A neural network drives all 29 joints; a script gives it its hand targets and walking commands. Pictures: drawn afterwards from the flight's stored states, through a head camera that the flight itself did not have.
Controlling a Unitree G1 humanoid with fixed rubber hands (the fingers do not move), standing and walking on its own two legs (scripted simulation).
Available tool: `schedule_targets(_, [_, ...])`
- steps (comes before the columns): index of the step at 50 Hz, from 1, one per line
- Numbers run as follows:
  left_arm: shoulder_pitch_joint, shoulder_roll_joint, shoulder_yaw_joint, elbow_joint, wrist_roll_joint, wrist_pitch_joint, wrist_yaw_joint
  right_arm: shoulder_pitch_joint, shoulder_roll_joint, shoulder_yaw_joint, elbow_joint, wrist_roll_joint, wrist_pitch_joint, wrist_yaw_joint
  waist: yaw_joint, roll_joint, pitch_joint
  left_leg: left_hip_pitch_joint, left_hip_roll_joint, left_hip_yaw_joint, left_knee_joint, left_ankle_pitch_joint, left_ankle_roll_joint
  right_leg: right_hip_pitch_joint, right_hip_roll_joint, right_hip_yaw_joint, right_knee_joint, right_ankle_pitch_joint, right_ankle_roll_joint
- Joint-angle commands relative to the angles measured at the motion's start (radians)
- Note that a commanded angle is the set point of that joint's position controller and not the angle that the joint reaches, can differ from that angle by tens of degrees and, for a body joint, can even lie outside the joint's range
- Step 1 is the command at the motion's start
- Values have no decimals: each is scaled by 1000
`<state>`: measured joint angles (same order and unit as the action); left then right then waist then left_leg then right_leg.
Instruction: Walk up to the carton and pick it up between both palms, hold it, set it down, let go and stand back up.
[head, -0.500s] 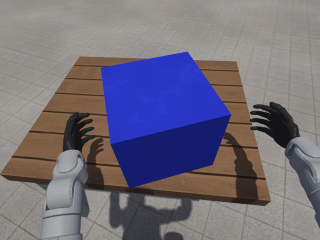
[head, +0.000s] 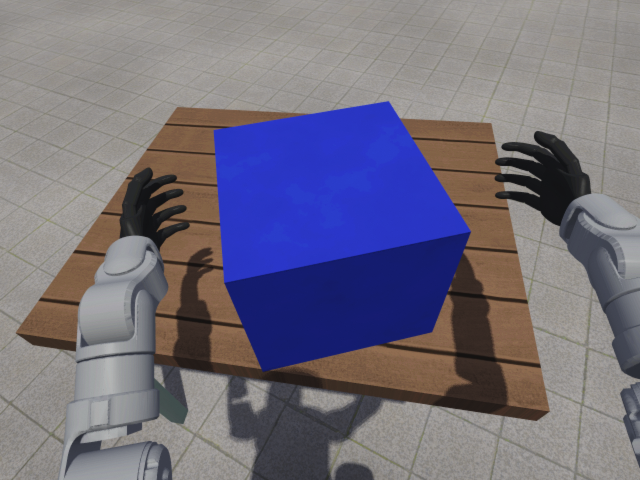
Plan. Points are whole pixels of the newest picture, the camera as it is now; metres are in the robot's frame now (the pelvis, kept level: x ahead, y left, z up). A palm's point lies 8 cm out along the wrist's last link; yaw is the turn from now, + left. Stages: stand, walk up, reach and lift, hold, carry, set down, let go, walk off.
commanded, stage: reach and lift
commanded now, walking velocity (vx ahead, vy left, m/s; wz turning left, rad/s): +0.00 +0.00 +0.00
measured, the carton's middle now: (326, 234) +0.45 +0.10 +0.01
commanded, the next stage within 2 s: none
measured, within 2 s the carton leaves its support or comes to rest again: neither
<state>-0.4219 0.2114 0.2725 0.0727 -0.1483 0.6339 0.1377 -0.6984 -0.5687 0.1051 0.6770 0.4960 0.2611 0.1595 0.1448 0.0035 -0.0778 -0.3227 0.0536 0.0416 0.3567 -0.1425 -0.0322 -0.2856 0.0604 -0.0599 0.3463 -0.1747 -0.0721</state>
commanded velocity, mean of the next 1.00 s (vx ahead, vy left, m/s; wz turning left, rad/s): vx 0.00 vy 0.00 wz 0.00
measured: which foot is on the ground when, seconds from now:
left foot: down 0.00-1.00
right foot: down 0.00-1.00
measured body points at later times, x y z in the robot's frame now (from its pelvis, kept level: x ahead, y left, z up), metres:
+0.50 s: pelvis +0.01 +0.01 +0.00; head +0.04 +0.00 +0.45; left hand +0.37 +0.31 +0.18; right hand +0.50 -0.15 +0.18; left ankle +0.02 +0.14 -0.74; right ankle +0.00 -0.07 -0.74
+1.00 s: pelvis +0.01 +0.01 +0.00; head +0.07 +0.00 +0.44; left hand +0.37 +0.30 +0.10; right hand +0.51 -0.15 +0.11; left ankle +0.02 +0.14 -0.74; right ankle +0.00 -0.07 -0.74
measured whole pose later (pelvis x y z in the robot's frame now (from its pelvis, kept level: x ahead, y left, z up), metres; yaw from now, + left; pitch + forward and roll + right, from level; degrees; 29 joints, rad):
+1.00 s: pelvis +0.01 +0.01 +0.00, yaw +1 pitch +14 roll -1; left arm -0.64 0.20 0.21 0.53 -0.12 0.34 0.12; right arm -0.91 -0.52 0.12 1.04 0.39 0.07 0.15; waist 0.20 0.03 -0.13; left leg -0.49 0.05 0.02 0.41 -0.16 -0.02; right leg -0.43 0.06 -0.08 0.35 -0.17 -0.06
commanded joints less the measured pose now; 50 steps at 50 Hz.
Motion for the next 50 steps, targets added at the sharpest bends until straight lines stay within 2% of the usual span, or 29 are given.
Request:
schedule_targets(1, [-366,171,31,-140,1,-27,3,-476,-217,-80,-132,5,-26,-6,9,-75,-436,1,-55,-21,-25,199,20,370,-53,146,22,424,81])
schedule_targets(23, [-670,229,-1,38,-34,5,22,-772,-238,-39,60,30,21,-6,36,-62,-554,1,-59,-37,0,286,-5,372,-33,100,39,499,83])
schedule_targets(32, [-660,215,-8,124,-20,-24,11,-772,-216,-15,148,14,3,-2,36,-69,-559,0,-60,-37,13,345,-12,379,-19,77,51,566,85])
schedule_targets(38, [-624,192,-9,145,7,-96,-7,-734,-189,-27,150,-32,-55,-2,31,-65,-560,-6,-61,-33,18,359,-13,371,-12,70,57,571,86])
schedule_targets(43, [-607,168,-19,179,25,-201,-14,-713,-163,-42,161,-79,-136,-3,37,-69,-583,-21,-59,-25,29,361,-14,348,-6,66,62,541,84])
schedule_targets(50, [-599,155,-47,359,34,-414,-21,-712,-116,-34,232,-119,-286,-14,63,-113,-638,-134,-57,-10,53,300,-1,330,-14,77,90,525,91])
